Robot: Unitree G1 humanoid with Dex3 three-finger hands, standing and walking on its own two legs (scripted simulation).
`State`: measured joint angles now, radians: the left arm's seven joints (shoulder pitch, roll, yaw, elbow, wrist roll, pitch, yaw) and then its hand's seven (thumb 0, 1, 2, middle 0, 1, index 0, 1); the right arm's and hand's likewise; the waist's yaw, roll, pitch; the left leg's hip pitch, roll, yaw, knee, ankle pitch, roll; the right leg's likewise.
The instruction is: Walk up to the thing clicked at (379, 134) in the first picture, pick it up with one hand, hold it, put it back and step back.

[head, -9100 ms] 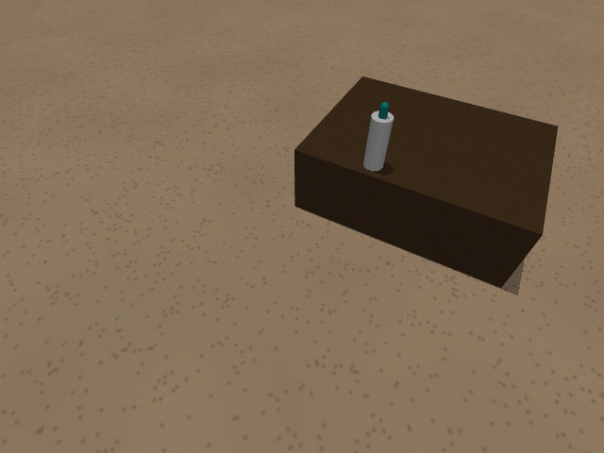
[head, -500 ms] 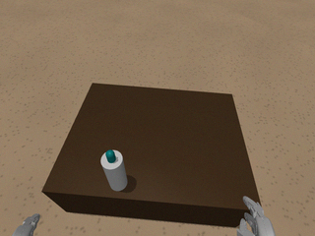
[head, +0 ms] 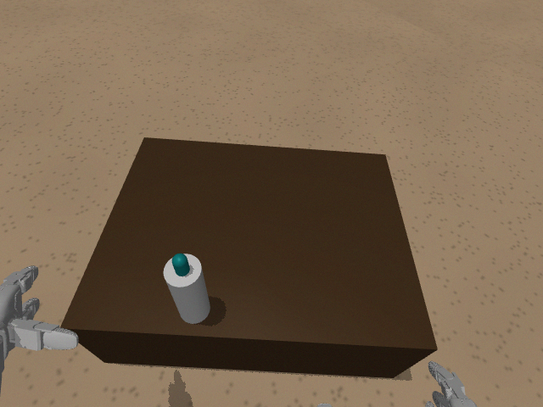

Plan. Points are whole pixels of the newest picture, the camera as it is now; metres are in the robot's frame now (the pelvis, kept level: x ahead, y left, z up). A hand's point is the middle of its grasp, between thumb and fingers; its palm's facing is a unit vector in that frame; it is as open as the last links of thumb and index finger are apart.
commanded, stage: go down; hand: left
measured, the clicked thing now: (187, 286) +0.44 +0.17 -0.25
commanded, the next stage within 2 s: none
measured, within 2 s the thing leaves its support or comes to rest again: neither
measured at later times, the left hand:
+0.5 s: hand (41, 288) +0.32 +0.34 -0.01, palm faces +0.16 -0.97 -0.18, open 17.5 cm
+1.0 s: hand (40, 258) +0.37 +0.35 +0.00, palm faces +0.16 -0.98 -0.13, open 17.4 cm
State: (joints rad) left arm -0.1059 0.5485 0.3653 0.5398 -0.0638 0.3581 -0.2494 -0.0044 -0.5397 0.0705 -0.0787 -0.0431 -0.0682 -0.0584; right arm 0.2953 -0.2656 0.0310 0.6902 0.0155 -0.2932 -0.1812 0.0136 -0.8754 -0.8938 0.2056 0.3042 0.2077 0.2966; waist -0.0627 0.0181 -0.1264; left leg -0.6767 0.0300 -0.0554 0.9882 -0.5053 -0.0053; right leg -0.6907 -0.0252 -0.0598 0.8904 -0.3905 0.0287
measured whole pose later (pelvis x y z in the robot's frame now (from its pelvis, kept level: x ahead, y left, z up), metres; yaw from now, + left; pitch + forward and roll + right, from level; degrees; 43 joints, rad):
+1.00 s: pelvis -0.01 -0.01 -0.02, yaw -1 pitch +17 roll -3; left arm -0.52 0.77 0.59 1.13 -0.04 -0.15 -0.49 -0.01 -0.52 0.05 -0.07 -0.02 -0.07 -0.03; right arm 0.36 -0.31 0.05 0.71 -0.03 -0.19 -0.14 0.01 -0.89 -0.90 0.21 0.30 0.21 0.30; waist -0.10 -0.02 -0.09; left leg -0.87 0.04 -0.05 1.07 -0.50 -0.02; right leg -0.89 -0.01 -0.05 0.97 -0.38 0.01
